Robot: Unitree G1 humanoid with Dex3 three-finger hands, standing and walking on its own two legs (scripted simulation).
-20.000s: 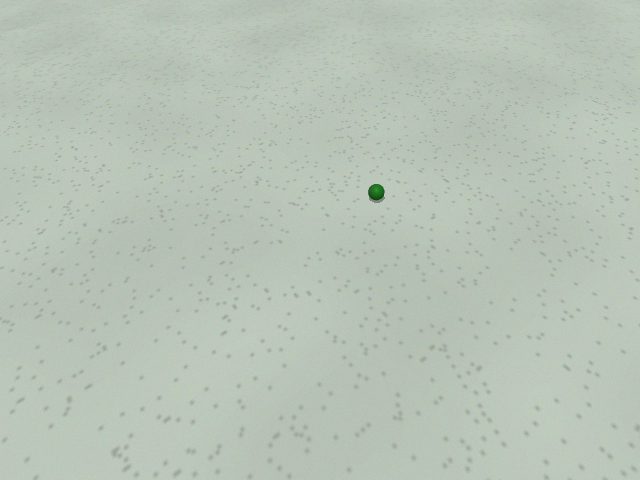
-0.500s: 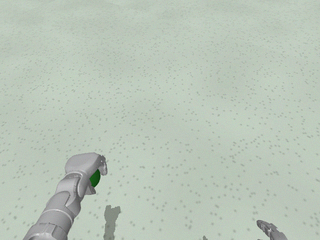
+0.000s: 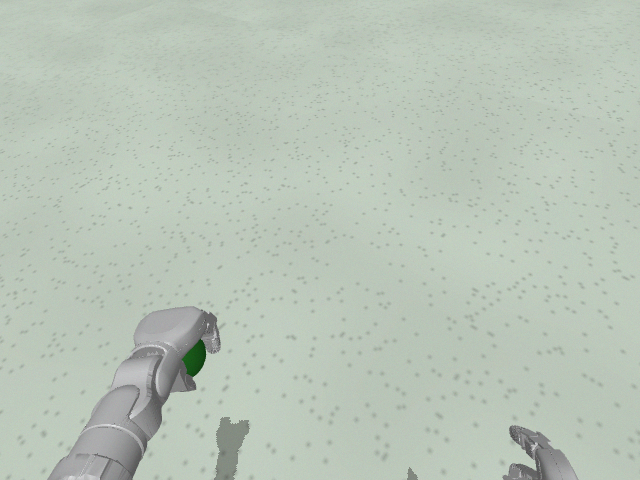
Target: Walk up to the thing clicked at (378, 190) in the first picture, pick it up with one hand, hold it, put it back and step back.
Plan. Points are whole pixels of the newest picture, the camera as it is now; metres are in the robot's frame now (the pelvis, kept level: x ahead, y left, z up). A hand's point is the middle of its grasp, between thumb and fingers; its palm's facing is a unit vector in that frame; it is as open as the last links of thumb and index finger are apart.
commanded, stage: hold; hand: left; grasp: from above
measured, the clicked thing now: (179, 355) +0.32 +0.24 -0.06
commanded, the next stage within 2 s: crouch in 0.82 s
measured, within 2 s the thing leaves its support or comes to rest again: neither
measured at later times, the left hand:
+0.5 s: hand (181, 360) +0.29 +0.22 -0.02, palm faces -0.44 -0.06 -0.90, open 7.8 cm
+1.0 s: hand (181, 356) +0.30 +0.22 -0.02, palm faces -0.43 -0.05 -0.90, open 7.8 cm
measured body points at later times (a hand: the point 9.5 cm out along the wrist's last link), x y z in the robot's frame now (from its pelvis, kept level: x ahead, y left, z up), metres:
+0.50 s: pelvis +0.00 +0.00 +0.00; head +0.01 -0.02 +0.45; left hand +0.31 +0.22 +0.03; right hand +0.16 -0.25 -0.11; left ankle +0.02 +0.13 -0.73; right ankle +0.02 -0.13 -0.73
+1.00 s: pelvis +0.01 +0.00 +0.01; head +0.01 -0.02 +0.45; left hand +0.32 +0.22 +0.03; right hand +0.15 -0.25 -0.11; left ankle +0.02 +0.13 -0.73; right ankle +0.02 -0.13 -0.73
